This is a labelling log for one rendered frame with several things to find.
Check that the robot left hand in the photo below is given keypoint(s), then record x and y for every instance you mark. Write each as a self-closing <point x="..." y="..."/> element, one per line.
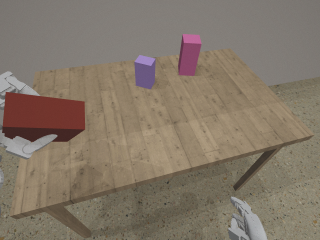
<point x="19" y="146"/>

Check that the table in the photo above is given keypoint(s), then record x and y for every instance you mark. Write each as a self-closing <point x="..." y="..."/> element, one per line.
<point x="135" y="136"/>

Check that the robot right hand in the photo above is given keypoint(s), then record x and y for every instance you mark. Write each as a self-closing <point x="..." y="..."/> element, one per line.
<point x="251" y="227"/>

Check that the sponge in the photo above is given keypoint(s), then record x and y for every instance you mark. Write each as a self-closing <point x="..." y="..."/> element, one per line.
<point x="32" y="117"/>

